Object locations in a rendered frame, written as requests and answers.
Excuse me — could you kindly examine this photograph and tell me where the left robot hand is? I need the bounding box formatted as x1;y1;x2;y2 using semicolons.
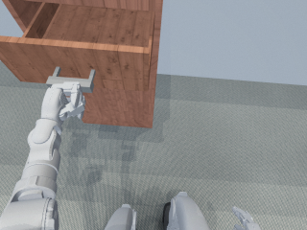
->
40;81;86;125

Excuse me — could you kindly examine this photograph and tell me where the drawer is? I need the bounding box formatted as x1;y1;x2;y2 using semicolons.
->
0;2;155;92

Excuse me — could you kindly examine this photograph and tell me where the right robot shin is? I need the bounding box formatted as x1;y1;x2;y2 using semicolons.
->
167;192;188;230

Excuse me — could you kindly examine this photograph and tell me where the handle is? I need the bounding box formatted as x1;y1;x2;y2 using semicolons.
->
45;66;96;93

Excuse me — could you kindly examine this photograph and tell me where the left robot forearm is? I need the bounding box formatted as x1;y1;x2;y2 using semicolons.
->
0;118;63;227

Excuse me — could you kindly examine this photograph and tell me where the cabinet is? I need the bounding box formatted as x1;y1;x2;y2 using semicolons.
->
2;0;163;128

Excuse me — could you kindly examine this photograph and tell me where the robot left upper arm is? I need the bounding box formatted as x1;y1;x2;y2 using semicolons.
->
0;197;59;230

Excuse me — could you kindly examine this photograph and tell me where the left robot thigh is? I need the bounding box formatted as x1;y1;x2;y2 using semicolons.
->
104;207;137;230

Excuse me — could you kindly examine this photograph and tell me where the right robot hand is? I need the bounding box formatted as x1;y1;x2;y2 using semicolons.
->
231;206;262;230

